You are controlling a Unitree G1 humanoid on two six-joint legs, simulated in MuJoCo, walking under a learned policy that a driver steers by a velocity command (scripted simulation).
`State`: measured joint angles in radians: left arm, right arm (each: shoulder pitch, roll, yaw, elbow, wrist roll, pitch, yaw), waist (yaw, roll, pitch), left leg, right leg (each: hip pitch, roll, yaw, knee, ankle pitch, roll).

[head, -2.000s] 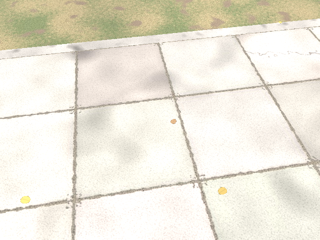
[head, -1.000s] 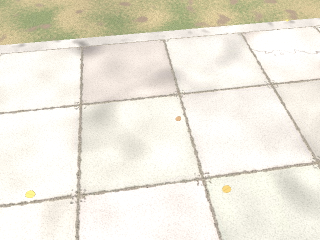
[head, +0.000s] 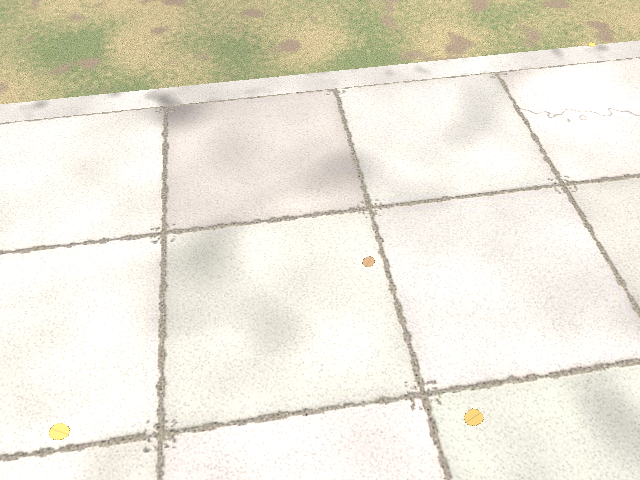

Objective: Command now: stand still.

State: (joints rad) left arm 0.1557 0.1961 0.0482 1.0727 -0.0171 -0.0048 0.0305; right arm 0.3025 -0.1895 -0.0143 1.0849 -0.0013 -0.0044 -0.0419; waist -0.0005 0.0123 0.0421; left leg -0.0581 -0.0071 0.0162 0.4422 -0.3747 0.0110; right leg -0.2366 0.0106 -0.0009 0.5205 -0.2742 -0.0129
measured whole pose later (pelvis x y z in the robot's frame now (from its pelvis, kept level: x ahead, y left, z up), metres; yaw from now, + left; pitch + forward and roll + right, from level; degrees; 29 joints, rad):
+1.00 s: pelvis +0.01 -0.03 +0.00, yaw +0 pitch +0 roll +0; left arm 0.21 0.20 0.05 1.08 -0.04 -0.08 0.00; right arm 0.48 -0.21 -0.06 1.08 0.03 -0.06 -0.03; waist -0.03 0.04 0.00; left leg -0.05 0.03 0.00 0.45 -0.40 0.00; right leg -0.33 -0.02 -0.07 0.63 -0.35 -0.07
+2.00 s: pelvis +0.53 +0.04 +0.00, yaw +22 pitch +3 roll +1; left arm 0.05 0.26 0.03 0.78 0.00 -0.12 -0.02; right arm 0.36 -0.26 -0.06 0.85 0.01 -0.07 0.00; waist -0.08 -0.04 0.01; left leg -0.04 -0.11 -0.11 0.36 -0.35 0.07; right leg -0.55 -0.04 0.02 0.50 0.02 -0.02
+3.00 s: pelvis +1.01 +0.23 +0.00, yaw +6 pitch +1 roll +3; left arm 0.13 0.27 0.06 0.73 -0.02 -0.02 -0.04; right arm 0.31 -0.27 -0.08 0.88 0.00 -0.09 -0.01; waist -0.07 -0.04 0.02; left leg 0.04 0.00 0.25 0.24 -0.29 0.00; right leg -0.67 -0.11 0.01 0.73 -0.01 -0.02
